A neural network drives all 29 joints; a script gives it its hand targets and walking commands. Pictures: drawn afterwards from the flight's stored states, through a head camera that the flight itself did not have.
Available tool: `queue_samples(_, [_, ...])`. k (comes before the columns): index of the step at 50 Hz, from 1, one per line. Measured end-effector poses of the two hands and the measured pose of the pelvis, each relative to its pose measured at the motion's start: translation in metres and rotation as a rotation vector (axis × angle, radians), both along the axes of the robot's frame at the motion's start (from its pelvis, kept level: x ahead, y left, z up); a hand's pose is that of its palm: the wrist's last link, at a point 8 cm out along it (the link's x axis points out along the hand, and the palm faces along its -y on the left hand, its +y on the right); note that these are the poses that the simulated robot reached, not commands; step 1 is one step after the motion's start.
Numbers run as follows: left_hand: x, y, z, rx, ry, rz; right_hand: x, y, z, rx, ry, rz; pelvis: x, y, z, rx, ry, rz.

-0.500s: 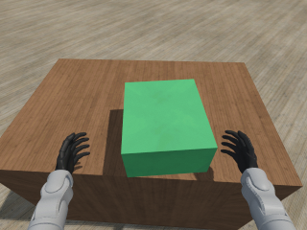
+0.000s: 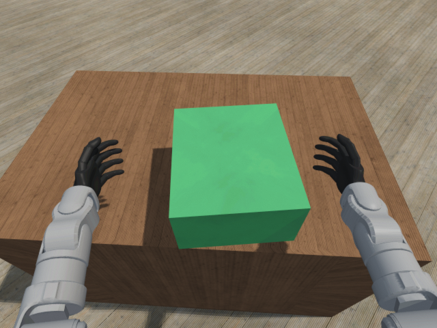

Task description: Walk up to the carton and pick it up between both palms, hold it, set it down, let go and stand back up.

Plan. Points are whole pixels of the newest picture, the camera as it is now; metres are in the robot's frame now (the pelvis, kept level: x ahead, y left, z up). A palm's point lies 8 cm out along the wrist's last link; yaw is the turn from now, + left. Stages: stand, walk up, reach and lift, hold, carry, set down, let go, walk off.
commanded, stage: reach and lift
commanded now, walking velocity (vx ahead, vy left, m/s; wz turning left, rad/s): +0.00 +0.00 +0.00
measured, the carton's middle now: (230, 171) +0.46 +0.01 -0.04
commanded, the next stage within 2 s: none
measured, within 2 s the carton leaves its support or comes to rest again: neither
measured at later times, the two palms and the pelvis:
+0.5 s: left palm (90, 142) +0.40 +0.27 +0.12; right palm (339, 132) +0.43 -0.19 +0.12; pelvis +0.00 -0.01 +0.00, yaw +1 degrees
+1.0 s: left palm (111, 183) +0.38 +0.27 +0.01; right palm (318, 172) +0.42 -0.17 +0.02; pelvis -0.02 +0.00 -0.03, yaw +1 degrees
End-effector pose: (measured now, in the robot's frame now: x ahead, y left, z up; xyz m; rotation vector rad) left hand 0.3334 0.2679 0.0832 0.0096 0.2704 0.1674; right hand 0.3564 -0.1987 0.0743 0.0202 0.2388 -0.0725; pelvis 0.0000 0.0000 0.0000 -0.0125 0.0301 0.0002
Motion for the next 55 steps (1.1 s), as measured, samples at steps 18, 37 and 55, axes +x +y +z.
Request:
queue_samples(18, [0.048, 0.005, 0.028, 0.009, -0.002, 0.007, 0.057, 0.007, 0.031, -0.013, 0.010, 0.010, -0.001, -0.005, -0.002, -0.005, 0.079, 0.008])
queue_samples(37, [0.056, 0.004, -0.014, 0.032, 0.030, 0.010, 0.066, 0.018, -0.007, -0.046, 0.075, 0.019, -0.001, -0.005, -0.006, -0.012, 0.159, 0.022])
queue_samples(55, [0.051, -0.008, -0.077, 0.052, 0.013, 0.038, 0.061, 0.018, -0.064, -0.056, 0.050, 0.000, -0.025, -0.003, -0.040, -0.016, 0.373, 0.016])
